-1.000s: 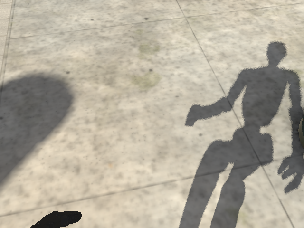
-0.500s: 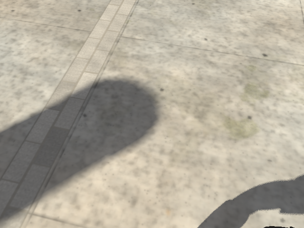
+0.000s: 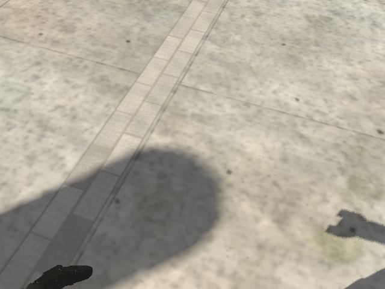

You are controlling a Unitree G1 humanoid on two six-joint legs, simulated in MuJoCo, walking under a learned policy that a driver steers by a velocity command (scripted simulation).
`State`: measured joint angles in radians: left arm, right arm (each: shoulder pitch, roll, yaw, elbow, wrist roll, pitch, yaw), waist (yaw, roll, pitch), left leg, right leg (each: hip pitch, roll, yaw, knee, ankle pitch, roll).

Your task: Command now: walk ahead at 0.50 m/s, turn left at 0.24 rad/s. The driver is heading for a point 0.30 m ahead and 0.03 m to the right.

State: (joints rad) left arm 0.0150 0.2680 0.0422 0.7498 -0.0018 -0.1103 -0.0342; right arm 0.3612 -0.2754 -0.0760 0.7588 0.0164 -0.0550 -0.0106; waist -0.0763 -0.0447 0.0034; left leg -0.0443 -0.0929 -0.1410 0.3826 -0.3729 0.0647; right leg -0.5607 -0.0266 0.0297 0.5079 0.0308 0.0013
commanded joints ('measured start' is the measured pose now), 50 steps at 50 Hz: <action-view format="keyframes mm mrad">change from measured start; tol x16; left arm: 1 6 139 45 -65 0 -28 -3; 4 390 290 93 30 19 -20 -2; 14 158 130 29 35 14 6 19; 26 355 43 -6 120 25 43 27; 50 236 79 -1 222 10 118 66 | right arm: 1 8 -152 -38 -35 -1 3 -7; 4 164 -13 11 -66 7 -12 -2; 8 -94 -137 -15 -94 -17 -19 -8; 50 -281 -53 -6 52 -21 46 -14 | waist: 1 66 177 -12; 3 190 54 -256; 4 119 -288 -365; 8 108 25 -59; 23 72 -40 -78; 26 156 181 -188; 50 101 53 -24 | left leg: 1 19 270 -158 47 597 115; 3 -175 142 -50 491 498 48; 4 -565 -17 13 837 -126 -32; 6 -727 56 -50 966 -126 -40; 22 -304 125 109 155 280 -67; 26 75 316 -72 119 875 99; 29 -56 222 -20 123 556 58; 37 -80 184 19 166 667 37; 50 -110 150 47 114 410 15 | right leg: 1 124 25 -36 -53 -80 -59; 3 592 -156 162 -14 -24 -162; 4 923 -364 643 -120 -238 -337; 5 900 -367 742 -202 -374 -322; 9 464 -231 256 -188 365 -237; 14 384 -172 69 -214 611 -235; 22 418 -172 68 -164 303 -190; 27 242 -14 -15 -31 -339 -8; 36 326 -23 -10 -40 -150 -7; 50 306 -21 -15 -84 -279 -7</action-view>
